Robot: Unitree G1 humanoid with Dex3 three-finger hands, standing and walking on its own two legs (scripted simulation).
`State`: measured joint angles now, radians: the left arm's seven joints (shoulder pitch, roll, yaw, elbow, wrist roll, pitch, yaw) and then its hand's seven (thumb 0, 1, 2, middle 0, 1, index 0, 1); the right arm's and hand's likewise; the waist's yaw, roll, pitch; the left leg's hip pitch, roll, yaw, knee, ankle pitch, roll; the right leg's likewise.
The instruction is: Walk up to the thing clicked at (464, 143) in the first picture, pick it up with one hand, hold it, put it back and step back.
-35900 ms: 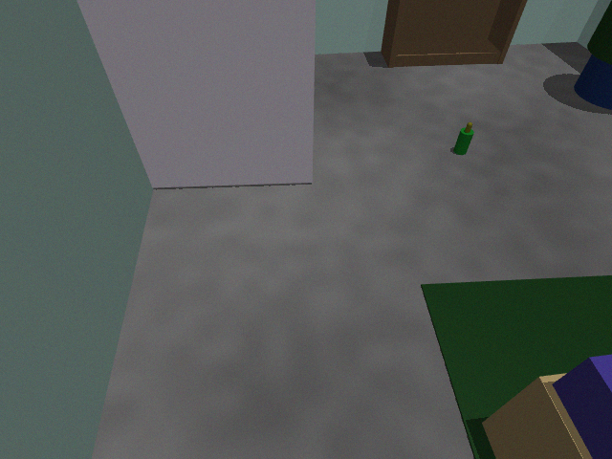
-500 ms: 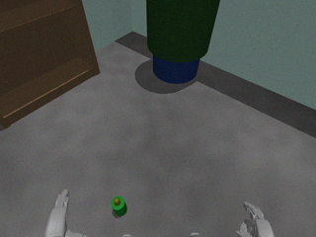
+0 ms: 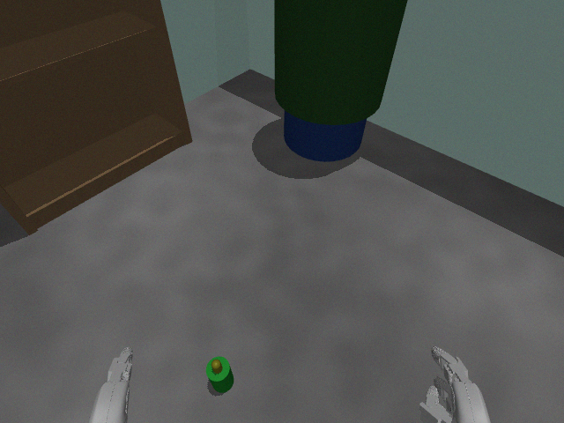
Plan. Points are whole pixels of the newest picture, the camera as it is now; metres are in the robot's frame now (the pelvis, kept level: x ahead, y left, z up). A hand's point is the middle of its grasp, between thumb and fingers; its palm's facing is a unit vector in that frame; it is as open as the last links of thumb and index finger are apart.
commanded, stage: home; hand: left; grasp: from the side
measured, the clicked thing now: (219, 372) +0.38 +0.19 -0.63
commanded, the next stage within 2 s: stand in 1.26 s
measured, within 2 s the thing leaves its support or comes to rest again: neither
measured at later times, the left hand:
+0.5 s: hand (163, 412) +0.17 +0.17 -0.06, palm faces +0.11 -0.95 -0.28, open 17.4 cm
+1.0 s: hand (162, 417) +0.17 +0.18 -0.06, palm faces +0.11 -0.95 -0.28, open 17.4 cm
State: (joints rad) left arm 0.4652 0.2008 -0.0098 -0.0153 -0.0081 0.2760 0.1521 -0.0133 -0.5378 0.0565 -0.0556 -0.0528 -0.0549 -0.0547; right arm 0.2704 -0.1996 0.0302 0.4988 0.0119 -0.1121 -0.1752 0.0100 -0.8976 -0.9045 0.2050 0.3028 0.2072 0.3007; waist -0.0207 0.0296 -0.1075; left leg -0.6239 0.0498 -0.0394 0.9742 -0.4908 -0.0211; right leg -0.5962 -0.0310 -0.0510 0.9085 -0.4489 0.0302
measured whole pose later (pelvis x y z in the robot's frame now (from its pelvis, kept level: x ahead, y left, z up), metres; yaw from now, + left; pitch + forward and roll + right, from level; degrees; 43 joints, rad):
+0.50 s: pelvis +0.00 -0.01 +0.00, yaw +0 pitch +8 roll -2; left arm 0.45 0.19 0.00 0.01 -0.01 0.27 0.14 -0.01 -0.53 0.06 -0.06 -0.06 -0.06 -0.06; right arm 0.27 -0.20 0.02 0.52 0.01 -0.12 -0.17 0.01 -0.90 -0.90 0.20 0.30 0.21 0.30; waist -0.02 0.03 -0.10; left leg -0.60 0.05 -0.04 0.95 -0.48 -0.03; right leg -0.58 -0.03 -0.05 0.90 -0.45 0.02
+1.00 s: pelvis +0.00 -0.01 +0.00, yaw +0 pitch +7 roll -2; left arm 0.45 0.19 -0.01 0.02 -0.01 0.27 0.14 -0.01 -0.53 0.06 -0.06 -0.06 -0.06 -0.06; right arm 0.27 -0.20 0.02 0.52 0.01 -0.13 -0.17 0.01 -0.90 -0.90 0.20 0.30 0.21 0.30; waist -0.02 0.03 -0.10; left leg -0.60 0.05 -0.04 0.95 -0.48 -0.03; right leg -0.58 -0.03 -0.05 0.90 -0.44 0.02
